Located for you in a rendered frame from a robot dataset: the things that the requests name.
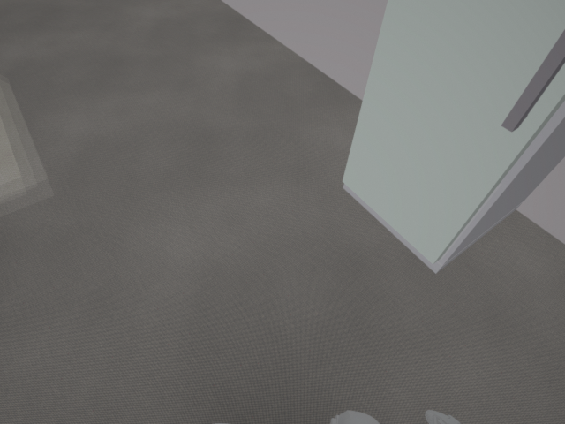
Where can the fridge door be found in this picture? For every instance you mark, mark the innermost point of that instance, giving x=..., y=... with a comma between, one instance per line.
x=429, y=148

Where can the handle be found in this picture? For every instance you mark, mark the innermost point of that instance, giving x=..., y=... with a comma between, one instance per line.
x=537, y=86

